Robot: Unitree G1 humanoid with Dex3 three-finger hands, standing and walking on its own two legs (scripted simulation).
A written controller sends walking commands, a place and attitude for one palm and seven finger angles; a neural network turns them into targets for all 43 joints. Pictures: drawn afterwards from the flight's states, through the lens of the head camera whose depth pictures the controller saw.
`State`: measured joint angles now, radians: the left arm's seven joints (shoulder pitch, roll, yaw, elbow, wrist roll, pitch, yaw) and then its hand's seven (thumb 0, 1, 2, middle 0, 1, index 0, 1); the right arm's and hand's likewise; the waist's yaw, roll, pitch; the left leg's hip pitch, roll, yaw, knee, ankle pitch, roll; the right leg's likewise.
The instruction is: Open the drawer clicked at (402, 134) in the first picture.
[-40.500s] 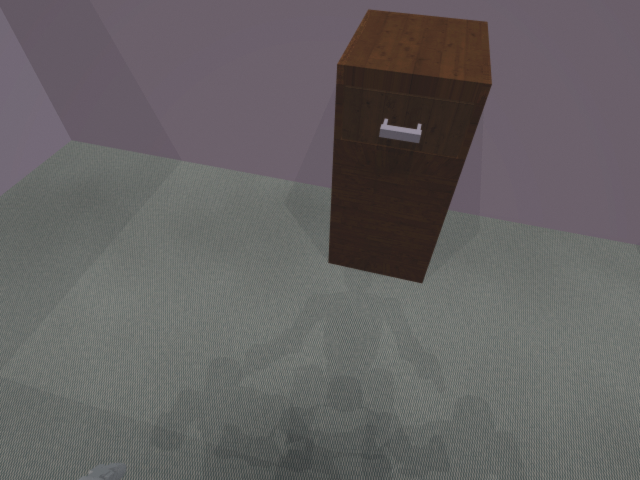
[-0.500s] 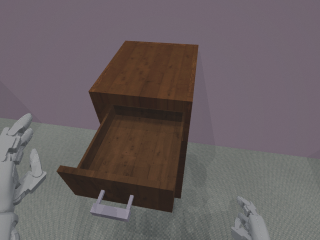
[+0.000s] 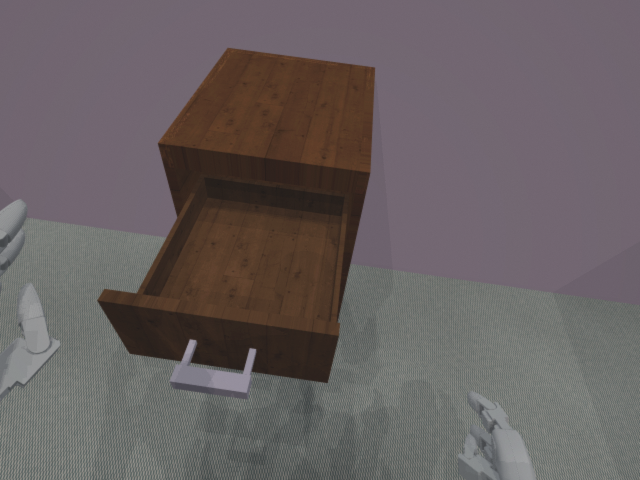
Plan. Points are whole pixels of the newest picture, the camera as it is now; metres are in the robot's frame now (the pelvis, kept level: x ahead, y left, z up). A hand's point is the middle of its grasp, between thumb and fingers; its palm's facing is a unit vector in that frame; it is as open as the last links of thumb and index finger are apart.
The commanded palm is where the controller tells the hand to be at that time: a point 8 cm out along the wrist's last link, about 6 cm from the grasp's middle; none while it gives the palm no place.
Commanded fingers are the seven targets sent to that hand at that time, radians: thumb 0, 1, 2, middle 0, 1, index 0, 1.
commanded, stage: step back with the hand held close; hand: left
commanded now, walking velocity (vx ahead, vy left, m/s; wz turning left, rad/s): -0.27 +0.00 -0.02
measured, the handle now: (216, 366) +0.29 +0.16 -0.08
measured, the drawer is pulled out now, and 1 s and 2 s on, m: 0.30 0.30 0.30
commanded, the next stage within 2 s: stop stepping back and stand still in 0.74 s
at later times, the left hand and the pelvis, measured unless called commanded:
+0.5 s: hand (7, 431) +0.13 +0.24 +0.17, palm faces +0.40 -0.82 -0.41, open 7.4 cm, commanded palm +0.06 +0.28 +0.19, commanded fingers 0.00 0.90 0.90 -0.20 -0.30 -0.20 -0.30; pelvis -0.08 +0.01 -0.01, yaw -1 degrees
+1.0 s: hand out of the picture +0.02 +0.24 +0.17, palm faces +0.38 -0.85 -0.37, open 7.4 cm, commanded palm -0.05 +0.28 +0.19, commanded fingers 0.00 0.90 0.90 -0.20 -0.30 -0.20 -0.30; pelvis -0.18 +0.00 +0.00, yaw +0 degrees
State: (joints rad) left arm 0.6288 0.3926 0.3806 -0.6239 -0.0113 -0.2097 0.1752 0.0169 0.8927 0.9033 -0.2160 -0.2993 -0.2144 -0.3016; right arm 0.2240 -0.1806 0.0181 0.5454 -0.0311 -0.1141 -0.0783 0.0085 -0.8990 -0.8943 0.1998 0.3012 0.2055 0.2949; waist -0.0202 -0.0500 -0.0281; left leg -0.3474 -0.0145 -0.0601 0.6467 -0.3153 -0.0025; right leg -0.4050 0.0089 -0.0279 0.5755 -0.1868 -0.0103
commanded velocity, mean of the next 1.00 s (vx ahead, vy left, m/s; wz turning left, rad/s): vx -0.27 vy -0.01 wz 0.00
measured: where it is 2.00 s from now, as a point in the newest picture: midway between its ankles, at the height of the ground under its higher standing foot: outside the picture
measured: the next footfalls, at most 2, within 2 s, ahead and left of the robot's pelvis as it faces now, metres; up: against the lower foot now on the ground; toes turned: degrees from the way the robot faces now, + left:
right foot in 0.68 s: +0.00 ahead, -0.12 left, +0.00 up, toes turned -4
left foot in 0.94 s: -0.15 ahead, +0.10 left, +0.00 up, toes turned +1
